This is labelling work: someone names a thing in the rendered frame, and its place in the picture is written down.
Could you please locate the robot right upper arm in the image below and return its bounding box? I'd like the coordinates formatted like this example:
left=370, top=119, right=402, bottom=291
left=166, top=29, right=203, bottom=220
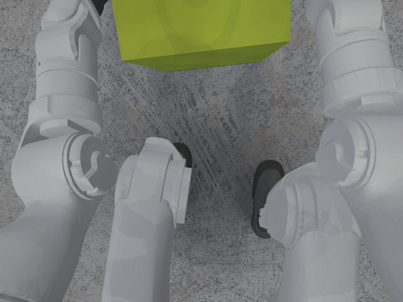
left=315, top=115, right=403, bottom=302

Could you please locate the right robot forearm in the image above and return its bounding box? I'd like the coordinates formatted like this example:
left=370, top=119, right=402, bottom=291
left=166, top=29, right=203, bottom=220
left=305, top=0, right=403, bottom=120

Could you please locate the robot left upper arm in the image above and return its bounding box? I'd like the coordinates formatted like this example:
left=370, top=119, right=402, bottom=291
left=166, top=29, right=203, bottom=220
left=0, top=132, right=117, bottom=302

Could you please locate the robot right thigh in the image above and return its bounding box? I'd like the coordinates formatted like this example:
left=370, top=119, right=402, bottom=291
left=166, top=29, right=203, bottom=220
left=273, top=174, right=361, bottom=302

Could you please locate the left robot forearm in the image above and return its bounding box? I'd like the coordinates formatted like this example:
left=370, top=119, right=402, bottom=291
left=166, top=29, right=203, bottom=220
left=11, top=0, right=103, bottom=180

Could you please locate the left robot shin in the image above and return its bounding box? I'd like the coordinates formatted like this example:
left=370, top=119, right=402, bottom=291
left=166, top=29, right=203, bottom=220
left=115, top=137, right=183, bottom=205

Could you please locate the carton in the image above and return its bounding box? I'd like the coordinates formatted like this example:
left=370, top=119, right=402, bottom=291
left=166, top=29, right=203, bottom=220
left=111, top=0, right=290, bottom=72

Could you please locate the left robot hand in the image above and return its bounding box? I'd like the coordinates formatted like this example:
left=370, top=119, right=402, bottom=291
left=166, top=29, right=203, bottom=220
left=91, top=0, right=108, bottom=16

